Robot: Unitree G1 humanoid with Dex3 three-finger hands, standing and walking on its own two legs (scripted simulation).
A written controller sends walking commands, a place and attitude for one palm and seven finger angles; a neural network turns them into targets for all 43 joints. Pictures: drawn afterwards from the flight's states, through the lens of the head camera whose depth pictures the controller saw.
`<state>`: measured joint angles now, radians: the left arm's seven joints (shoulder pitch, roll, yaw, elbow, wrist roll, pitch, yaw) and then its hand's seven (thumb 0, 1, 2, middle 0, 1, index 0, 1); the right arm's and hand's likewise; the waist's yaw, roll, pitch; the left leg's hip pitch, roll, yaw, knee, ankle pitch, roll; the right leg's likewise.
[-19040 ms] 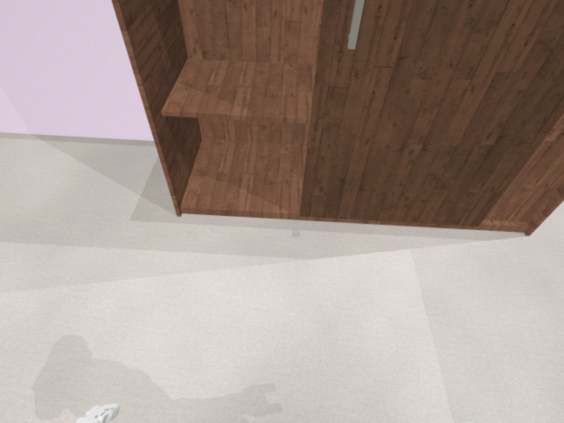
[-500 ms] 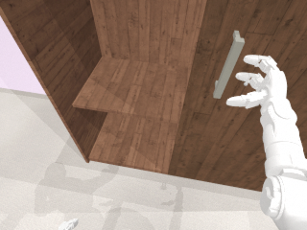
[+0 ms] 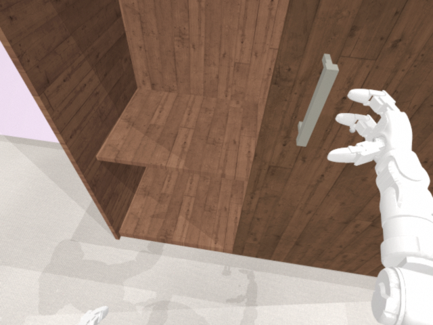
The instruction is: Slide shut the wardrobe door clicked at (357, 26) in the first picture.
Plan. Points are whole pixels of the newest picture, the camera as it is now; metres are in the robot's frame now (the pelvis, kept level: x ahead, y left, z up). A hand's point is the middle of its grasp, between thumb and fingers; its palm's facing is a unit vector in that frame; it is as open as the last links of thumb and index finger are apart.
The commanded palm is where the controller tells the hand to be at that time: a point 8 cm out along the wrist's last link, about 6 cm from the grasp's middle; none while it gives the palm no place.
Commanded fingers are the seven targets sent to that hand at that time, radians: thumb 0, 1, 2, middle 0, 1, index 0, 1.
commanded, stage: move the hooked fingers beside the handle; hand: right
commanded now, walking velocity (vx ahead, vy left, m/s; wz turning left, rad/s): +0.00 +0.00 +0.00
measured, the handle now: (313, 103) +0.51 -0.12 +0.17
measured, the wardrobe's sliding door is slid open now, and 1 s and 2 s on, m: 0.55 0.55 0.55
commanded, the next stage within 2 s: feel for the door with the fingertips in 0.34 s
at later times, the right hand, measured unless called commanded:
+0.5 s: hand (349, 125) +0.46 -0.18 +0.17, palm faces +0.02 +1.00 -0.01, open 14.0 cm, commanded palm +0.43 -0.22 +0.17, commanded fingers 0.00 0.50 -0.30 0.30 1.20 0.30 1.20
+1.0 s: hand (330, 121) +0.46 -0.15 +0.17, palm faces +0.04 +1.00 +0.01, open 14.0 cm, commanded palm +0.44 -0.20 +0.17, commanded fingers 0.00 0.50 -0.30 0.30 1.20 0.30 1.20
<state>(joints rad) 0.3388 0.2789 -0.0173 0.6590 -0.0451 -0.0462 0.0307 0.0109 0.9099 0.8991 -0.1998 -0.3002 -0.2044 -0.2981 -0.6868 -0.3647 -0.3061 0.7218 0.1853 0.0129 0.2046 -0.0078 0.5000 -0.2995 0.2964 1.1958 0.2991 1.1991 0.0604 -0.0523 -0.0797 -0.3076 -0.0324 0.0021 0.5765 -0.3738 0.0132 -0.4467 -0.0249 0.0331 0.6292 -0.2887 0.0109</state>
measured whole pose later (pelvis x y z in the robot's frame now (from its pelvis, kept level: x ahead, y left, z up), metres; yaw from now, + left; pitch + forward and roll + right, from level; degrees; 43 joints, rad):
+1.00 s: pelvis -0.01 -0.01 +0.00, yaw +1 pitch +7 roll +1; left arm 0.33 0.25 -0.02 0.68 -0.02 -0.09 0.01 0.01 0.91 0.90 -0.20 -0.30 -0.20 -0.30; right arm -0.83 -0.31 -0.30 0.88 0.11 -0.06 0.08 -0.01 0.50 -0.30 0.31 1.20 0.30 1.20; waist 0.09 -0.05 -0.07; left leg -0.36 -0.03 -0.01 0.60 -0.36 0.00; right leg -0.49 -0.03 0.02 0.64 -0.27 0.00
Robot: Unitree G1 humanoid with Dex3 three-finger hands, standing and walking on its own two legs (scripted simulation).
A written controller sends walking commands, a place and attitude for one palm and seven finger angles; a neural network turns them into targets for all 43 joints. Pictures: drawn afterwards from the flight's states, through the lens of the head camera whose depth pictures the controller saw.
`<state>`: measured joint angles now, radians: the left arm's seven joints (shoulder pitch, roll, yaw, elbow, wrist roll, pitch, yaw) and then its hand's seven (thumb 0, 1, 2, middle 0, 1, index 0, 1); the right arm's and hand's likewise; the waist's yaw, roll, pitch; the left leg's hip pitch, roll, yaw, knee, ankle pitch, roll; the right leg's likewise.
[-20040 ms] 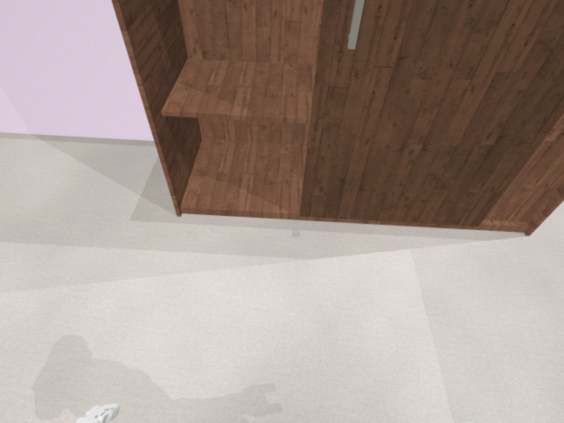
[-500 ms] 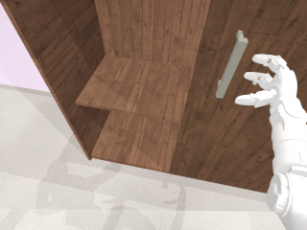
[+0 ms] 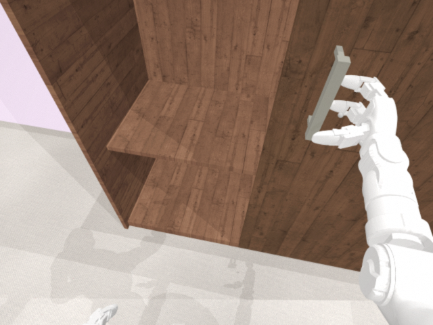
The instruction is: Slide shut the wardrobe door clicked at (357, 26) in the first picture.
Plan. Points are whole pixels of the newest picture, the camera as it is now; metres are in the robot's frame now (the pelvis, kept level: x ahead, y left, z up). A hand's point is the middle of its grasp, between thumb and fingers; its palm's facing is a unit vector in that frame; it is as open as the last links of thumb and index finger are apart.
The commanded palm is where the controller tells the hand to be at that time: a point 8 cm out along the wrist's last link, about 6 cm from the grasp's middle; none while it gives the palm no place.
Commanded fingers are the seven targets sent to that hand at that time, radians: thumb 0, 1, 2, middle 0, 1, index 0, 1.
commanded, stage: feel for the door with the fingertips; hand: right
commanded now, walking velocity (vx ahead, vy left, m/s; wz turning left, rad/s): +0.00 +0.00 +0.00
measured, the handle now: (323, 96) +0.52 -0.12 +0.17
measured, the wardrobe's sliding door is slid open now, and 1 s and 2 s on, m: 0.55 0.55 0.55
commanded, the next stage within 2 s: slide the fingers in behind the handle in 0.04 s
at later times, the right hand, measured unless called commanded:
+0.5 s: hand (341, 117) +0.46 -0.15 +0.17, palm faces +0.03 +1.00 +0.01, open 13.9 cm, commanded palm +0.43 -0.20 +0.17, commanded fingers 0.00 0.50 -0.30 0.30 1.20 0.30 1.20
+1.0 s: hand (327, 114) +0.46 -0.12 +0.17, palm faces +0.03 +1.00 -0.01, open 14.0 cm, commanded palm +0.43 -0.17 +0.17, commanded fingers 0.00 0.50 -0.30 0.30 1.20 0.30 1.20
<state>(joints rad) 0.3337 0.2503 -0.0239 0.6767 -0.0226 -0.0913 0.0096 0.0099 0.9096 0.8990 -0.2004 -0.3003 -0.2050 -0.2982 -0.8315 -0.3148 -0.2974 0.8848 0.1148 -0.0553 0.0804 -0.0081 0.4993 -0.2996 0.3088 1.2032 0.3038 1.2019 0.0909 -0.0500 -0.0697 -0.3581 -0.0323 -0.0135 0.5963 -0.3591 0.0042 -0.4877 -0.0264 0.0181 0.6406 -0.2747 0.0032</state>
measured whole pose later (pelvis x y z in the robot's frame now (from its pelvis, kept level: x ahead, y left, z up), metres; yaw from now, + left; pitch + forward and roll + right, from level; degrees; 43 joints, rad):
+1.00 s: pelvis -0.01 +0.00 +0.00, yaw +0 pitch +6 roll +1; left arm 0.33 0.24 -0.02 0.69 -0.02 -0.11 0.01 0.01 0.91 0.90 -0.20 -0.30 -0.20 -0.30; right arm -0.85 -0.25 -0.22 0.87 0.11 -0.07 0.02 -0.01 0.50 -0.30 0.30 1.20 0.30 1.20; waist 0.08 -0.05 -0.07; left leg -0.35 -0.03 -0.01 0.59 -0.35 0.00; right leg -0.48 -0.02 0.02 0.63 -0.26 0.00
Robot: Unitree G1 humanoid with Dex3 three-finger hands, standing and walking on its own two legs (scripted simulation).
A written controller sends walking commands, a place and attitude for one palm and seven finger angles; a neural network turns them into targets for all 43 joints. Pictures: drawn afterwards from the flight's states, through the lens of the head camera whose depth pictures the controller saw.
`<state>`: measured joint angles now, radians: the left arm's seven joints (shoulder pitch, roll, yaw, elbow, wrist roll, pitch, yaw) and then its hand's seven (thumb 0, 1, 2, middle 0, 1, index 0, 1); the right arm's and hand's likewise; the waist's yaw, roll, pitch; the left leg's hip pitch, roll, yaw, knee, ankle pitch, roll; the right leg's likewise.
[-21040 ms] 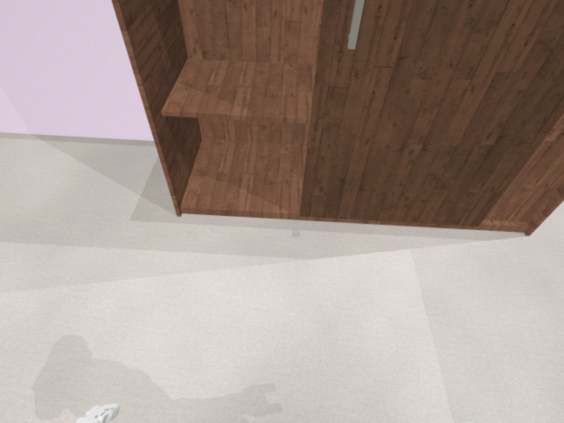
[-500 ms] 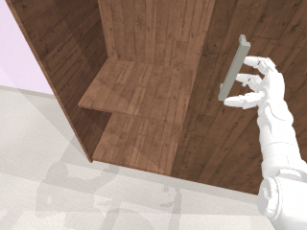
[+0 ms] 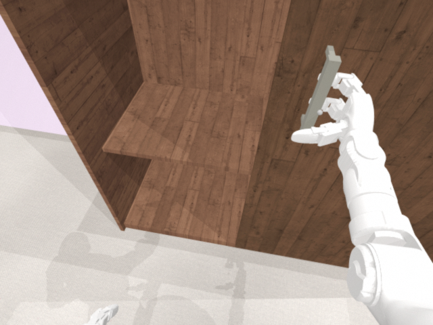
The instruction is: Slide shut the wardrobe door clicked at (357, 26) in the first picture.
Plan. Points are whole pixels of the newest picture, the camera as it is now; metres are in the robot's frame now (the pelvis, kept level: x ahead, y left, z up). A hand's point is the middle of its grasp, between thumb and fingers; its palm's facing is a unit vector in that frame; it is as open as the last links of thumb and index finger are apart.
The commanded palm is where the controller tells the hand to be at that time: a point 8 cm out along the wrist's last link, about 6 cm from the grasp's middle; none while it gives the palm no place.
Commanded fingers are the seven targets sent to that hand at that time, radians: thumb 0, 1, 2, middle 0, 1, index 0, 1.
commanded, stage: slide the fingers in behind the handle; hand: right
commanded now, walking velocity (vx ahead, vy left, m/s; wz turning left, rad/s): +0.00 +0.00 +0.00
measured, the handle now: (316, 95) +0.52 -0.12 +0.17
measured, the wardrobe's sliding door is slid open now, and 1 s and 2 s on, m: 0.55 0.55 0.55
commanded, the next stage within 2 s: grip the handle and tug to test in 0.96 s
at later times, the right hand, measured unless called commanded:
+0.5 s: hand (307, 115) +0.46 -0.10 +0.17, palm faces +0.03 +1.00 +0.00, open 14.0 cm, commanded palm +0.43 -0.15 +0.17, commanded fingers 0.00 0.50 -0.30 0.30 1.20 0.30 1.20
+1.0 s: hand (305, 113) +0.46 -0.09 +0.17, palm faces +0.02 +1.00 +0.00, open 14.1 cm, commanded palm +0.44 -0.14 +0.17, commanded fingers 0.00 0.50 -0.30 0.30 1.20 0.30 1.20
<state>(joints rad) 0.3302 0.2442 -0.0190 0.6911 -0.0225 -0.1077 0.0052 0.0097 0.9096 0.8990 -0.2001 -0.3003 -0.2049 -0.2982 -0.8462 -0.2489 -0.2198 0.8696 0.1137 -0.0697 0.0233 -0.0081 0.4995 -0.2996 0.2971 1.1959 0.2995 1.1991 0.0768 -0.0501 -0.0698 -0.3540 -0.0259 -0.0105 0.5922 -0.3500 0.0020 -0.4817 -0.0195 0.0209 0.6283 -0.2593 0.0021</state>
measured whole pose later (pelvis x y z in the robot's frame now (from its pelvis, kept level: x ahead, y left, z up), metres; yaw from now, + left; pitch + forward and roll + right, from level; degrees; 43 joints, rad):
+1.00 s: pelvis +0.01 +0.01 +0.00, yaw +0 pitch +6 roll +1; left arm 0.33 0.24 -0.01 0.71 -0.02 -0.09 0.00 0.01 0.91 0.90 -0.20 -0.30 -0.20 -0.30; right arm -0.79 -0.17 -0.18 0.79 0.12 -0.04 -0.03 -0.01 0.50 -0.30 0.29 1.20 0.28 1.20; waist 0.06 -0.05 -0.08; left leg -0.31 -0.03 -0.01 0.57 -0.35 0.01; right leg -0.43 -0.02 0.02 0.59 -0.26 0.01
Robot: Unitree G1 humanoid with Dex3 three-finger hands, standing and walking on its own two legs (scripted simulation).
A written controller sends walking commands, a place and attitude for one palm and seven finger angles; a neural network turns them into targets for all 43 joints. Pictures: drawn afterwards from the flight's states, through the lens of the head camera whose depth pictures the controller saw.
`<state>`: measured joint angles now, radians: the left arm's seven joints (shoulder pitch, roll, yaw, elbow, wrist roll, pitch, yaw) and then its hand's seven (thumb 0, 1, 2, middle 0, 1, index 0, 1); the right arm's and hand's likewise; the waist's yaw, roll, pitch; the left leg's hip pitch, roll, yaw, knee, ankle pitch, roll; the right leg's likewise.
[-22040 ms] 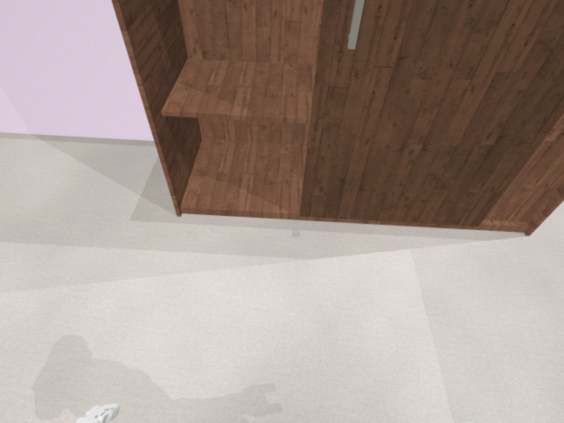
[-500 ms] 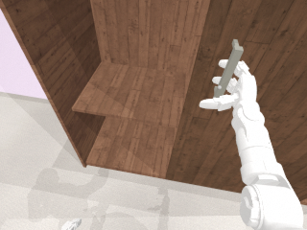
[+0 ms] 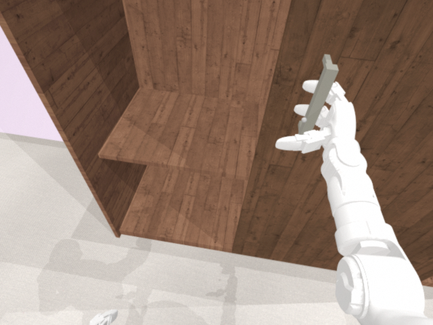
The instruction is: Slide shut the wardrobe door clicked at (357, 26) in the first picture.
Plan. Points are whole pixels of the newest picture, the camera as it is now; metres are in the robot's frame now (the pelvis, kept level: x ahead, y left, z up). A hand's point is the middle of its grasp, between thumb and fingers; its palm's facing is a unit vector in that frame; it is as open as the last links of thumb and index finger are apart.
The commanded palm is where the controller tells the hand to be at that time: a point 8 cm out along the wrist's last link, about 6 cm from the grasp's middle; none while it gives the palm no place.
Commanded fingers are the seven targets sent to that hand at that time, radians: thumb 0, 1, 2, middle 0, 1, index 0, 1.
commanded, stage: grip the handle and tug to test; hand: right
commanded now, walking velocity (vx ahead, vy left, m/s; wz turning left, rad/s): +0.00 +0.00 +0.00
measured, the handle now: (313, 102) +0.51 -0.12 +0.17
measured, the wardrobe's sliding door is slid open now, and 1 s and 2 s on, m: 0.55 0.55 0.55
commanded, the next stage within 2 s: tug the door sideways, standing still in 1.48 s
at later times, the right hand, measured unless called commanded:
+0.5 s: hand (302, 118) +0.46 -0.10 +0.17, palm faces +0.02 +1.00 +0.01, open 9.6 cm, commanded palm +0.43 -0.15 +0.17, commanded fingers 0.00 -0.57 -0.76 0.41 1.35 0.41 1.35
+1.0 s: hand (302, 117) +0.46 -0.10 +0.17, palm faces +0.03 +1.00 +0.01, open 5.3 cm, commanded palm +0.43 -0.15 +0.17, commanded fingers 0.00 -0.90 -0.90 0.45 1.40 0.45 1.40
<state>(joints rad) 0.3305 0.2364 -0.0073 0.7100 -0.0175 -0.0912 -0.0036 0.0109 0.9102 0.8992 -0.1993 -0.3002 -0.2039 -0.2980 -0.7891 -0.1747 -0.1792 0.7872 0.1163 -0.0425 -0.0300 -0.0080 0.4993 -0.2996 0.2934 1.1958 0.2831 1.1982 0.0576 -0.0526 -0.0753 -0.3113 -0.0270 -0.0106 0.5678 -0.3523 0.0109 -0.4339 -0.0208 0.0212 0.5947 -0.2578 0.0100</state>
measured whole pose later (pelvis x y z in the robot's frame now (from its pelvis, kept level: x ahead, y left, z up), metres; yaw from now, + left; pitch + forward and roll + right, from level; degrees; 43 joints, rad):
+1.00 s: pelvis +0.00 +0.00 +0.00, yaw +1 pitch +6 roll +1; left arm 0.34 0.24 0.00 0.70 -0.02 -0.09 -0.01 0.01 0.91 0.90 -0.20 -0.30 -0.20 -0.30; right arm -0.80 -0.19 -0.20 0.81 0.11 -0.05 -0.04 0.01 -0.76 -0.83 0.41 1.39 0.41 1.40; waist 0.07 -0.05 -0.08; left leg -0.32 -0.03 -0.02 0.57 -0.35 0.01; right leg -0.45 -0.03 0.01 0.60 -0.27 0.01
